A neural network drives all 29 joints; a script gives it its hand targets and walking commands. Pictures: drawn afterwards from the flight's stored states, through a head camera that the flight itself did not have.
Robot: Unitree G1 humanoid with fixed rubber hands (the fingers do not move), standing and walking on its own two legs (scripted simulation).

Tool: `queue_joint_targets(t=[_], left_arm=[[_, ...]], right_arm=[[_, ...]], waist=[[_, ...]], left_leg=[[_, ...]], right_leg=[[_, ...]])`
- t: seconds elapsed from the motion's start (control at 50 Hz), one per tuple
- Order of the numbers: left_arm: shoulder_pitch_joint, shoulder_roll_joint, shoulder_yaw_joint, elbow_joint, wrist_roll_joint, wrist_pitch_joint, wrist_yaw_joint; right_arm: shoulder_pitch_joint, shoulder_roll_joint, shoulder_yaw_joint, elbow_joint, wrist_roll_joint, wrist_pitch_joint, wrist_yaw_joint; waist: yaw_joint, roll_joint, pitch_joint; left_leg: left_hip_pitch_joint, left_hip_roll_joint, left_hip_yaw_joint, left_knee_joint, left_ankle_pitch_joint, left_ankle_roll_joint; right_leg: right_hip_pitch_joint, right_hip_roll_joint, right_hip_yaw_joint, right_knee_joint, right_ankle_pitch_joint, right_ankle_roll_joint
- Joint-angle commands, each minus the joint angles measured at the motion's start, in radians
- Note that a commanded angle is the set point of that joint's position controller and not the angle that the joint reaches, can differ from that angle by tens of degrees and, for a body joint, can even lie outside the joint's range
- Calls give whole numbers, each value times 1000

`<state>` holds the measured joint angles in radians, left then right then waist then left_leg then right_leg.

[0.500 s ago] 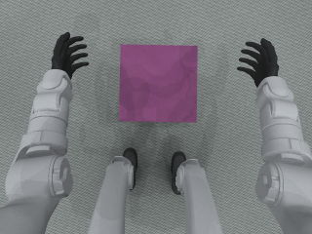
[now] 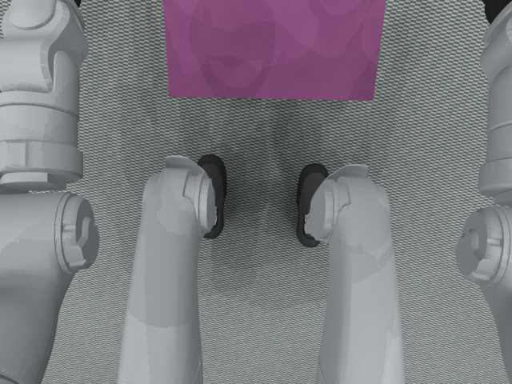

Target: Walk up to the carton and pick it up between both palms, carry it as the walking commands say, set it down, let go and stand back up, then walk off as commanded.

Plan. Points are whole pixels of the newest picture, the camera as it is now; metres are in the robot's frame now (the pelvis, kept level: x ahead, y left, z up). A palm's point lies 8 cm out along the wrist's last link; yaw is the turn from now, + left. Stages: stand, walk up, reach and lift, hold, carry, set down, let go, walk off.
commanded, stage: reach and lift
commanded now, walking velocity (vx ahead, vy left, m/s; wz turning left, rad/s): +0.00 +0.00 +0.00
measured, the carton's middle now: (271, 6) +0.55 +0.01 -0.39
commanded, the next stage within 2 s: none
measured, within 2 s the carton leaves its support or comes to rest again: neither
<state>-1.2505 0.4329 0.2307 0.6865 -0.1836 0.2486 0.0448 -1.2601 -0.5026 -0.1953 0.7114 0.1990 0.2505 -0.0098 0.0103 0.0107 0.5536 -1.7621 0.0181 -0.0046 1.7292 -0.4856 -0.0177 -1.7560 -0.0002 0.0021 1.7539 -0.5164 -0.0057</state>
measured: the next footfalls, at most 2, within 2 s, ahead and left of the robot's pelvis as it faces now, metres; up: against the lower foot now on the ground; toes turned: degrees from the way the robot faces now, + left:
none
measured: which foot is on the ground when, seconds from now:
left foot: down 0.00-1.00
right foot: down 0.00-1.00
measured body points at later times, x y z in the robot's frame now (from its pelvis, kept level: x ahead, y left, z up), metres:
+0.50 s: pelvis +0.00 +0.00 -0.12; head +0.37 +0.00 +0.12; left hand +0.53 +0.22 -0.30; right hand +0.53 -0.22 -0.30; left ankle +0.13 +0.13 -0.48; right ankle +0.12 -0.12 -0.48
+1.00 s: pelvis +0.01 +0.00 -0.15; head +0.38 +0.00 +0.08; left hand +0.53 +0.24 -0.34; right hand +0.53 -0.22 -0.35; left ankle +0.13 +0.13 -0.48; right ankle +0.12 -0.12 -0.48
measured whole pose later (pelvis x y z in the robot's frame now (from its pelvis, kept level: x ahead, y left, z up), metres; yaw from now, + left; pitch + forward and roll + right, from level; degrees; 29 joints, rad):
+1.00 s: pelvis +0.01 +0.00 -0.15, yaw +0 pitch +30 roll +0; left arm -1.32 0.49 0.05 1.02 -0.34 0.08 0.08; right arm -1.31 -0.50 -0.04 1.00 0.31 0.08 -0.06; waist 0.01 0.02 0.52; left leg -2.18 0.00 -0.02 2.24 -0.58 -0.02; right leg -2.16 0.00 0.00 2.27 -0.63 0.00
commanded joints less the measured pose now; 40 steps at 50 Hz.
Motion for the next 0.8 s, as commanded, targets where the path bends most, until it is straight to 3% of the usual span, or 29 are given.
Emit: queue_joint_targets(t=[0.0, 0.04, 0.06, 0.1, 0.14, 0.18, 0.2, 0.22, 0.24, 0.26, 0.28, 0.3, 0.32, 0.36, 0.38, 0.42, 0.44, 0.46, 0.48, 0.5, 0.52, 0.54, 0.56, 0.6, 0.66, 0.68, 0.74, 0.76, 0.78], left_arm=[[-338, 219, 14, -232, -28, -38, 27], [-347, 244, 35, -151, -12, -49, 26], [-322, 234, 28, -163, -18, -44, 29], [-314, 233, 11, -84, -26, -39, 33], [-326, 264, 23, -147, -18, -43, 46], [-310, 241, 14, -97, -33, -44, 49], [-323, 238, 8, -80, -33, -49, 52], [-322, 235, 6, -23, -32, -57, 51], [-348, 242, 19, -77, -34, -69, 53], [-351, 220, 8, 41, -26, -75, 48], [-357, 212, 6, -10, -32, -91, 49], [-371, 222, 0, -20, -27, -103, 52], [-358, 184, -22, 108, -33, -110, 44], [-368, 199, -10, 102, -31, -135, 43], [-356, 174, -37, 168, -54, -141, 40], [-367, 185, -28, 123, -44, -162, 41], [-366, 161, -52, 155, -57, -164, 42], [-359, 158, -67, 189, -55, -169, 42], [-375, 182, -61, 114, -65, -173, 44], [-374, 176, -71, 183, -70, -178, 46], [-384, 196, -66, 127, -63, -184, 48], [-391, 175, -80, 151, -89, -191, 50], [-377, 157, -96, 199, -97, -195, 50], [-368, 141, -107, 227, -132, -198, 41], [-364, 127, -139, 185, -159, -211, 35], [-332, 129, -140, 231, -157, -210, 36], [-324, 135, -134, 170, -155, -216, 34], [-333, 130, -139, 164, -171, -214, 31], [-324, 134, -137, 184, -169, -210, 33]], right_arm=[[-338, -211, -29, -231, 29, -44, -32], [-329, -234, -34, -148, 10, -50, -48], [-323, -250, -37, -203, 25, -49, -56], [-305, -221, -7, -141, 45, -37, -69], [-305, -240, -1, -220, 58, -42, -78], [-289, -243, 1, -148, 47, -44, -81], [-317, -243, 11, -141, 51, -48, -80], [-305, -218, 14, -113, 53, -56, -79], [-337, -221, 19, -134, 61, -65, -79], [-324, -202, 27, 10, 58, -69, -71], [-341, -208, 21, -48, 48, -90, -71], [-342, -185, 37, -44, 66, -97, -69], [-320, -173, 57, 87, 57, -109, -65], [-355, -159, 69, 69, 73, -131, -57], [-369, -154, 81, 102, 74, -142, -60], [-373, -164, 77, 77, 73, -161, -61], [-358, -160, 72, 127, 69, -165, -63], [-365, -150, 87, 157, 78, -170, -57], [-384, -166, 83, 79, 90, -176, -61], [-374, -166, 95, 162, 79, -179, -63], [-364, -172, 72, 139, 70, -185, -64], [-391, -185, 74, 122, 82, -195, -63], [-379, -174, 84, 173, 84, -204, -63], [-381, -170, 97, 138, 80, -211, -66], [-361, -153, 105, 101, 102, -223, -66], [-335, -134, 125, 146, 124, -217, -63], [-325, -129, 131, 130, 122, -215, -54], [-350, -141, 132, 76, 127, -217, -54], [-326, -140, 126, 114, 128, -215, -55]], waist=[[-13, -24, -2217], [-14, -44, -2106], [-26, -42, -2138], [-16, -40, -2074], [0, -16, -2141], [-16, -30, -2064], [-2, -25, -1991], [-12, -37, -1942], [8, -34, -1973], [7, -7, -1796], [-6, -33, -1849], [6, -8, -1878], [-13, -16, -1725], [22, -23, -1723], [-3, -43, -1667], [7, -33, -1709], [-16, -26, -1684], [-10, -17, -1652], [-4, -12, -1726], [-8, -24, -1628], [-21, -1, -1661], [-21, 0, -1651], [-25, -4, -1581], [-45, -49, -1592], [-49, -35, -1678], [-26, -26, -1666], [-11, -24, -1662], [-23, -45, -1699], [-33, -41, -1673]], left_leg=[[562, -87, 51, 13, 384, -7], [472, -81, 64, 57, 326, -3], [499, -75, 70, 66, 333, -3], [464, -74, 82, 83, 284, -2], [508, -73, 89, 116, 320, -5], [483, -77, 79, 135, 304, -7], [451, -72, 76, 139, 281, -5], [416, -66, 72, 151, 273, -3], [431, -66, 77, 163, 299, -4], [347, -60, 73, 174, 239, -5], [376, -58, 63, 186, 265, -4], [398, -52, 65, 196, 285, -6], [310, -48, 69, 207, 222, -10], [310, -38, 63, 223, 244, -6], [255, -36, 60, 240, 209, -4], [279, -36, 56, 258, 264, -8], [282, -35, 49, 270, 263, -11], [284, -31, 45, 281, 264, -11], [319, -32, 53, 294, 303, -12], [256, -34, 46, 301, 257, -14], [303, -32, 36, 307, 291, -16], [299, -30, 41, 325, 300, -15], [248, -30, 41, 330, 280, -19], [192, -29, 40, 346, 272, -11], [217, -25, 34, 365, 318, -12], [224, -20, 35, 370, 330, -11], [206, -24, 40, 372, 326, -11], [214, -25, 34, 377, 337, -9], [196, -23, 38, 379, 330, -9]], right_leg=[[699, 63, -34, -19, 498, 20], [617, 52, -28, 15, 425, 20], [648, 52, -28, 22, 423, 20], [594, 51, -33, 36, 359, 24], [619, 51, -27, 53, 387, 21], [565, 52, -36, 82, 363, 20], [514, 50, -37, 92, 327, 18], [480, 48, -37, 97, 323, 22], [490, 47, -30, 116, 335, 18], [373, 40, -27, 124, 266, 15], [398, 36, -34, 146, 293, 16], [404, 40, -30, 151, 314, 16], [315, 31, -33, 152, 239, 16], [309, 26, -24, 183, 244, 20], [294, 21, -21, 189, 221, 23], [295, 22, -22, 216, 274, 24], [268, 23, -27, 226, 266, 23], [224, 20, -35, 244, 260, 28], [286, 18, -31, 252, 304, 27], [219, 17, -30, 264, 259, 27], [219, 16, -35, 276, 287, 26], [198, 8, -26, 283, 280, 27], [157, 10, -32, 289, 263, 28], [222, 2, -22, 292, 297, 32], [257, 6, -21, 319, 362, 30], [241, 1, -24, 330, 365, 32], [250, 10, -20, 335, 377, 25], [272, 8, -21, 338, 394, 28], [277, 8, -21, 341, 398, 27]])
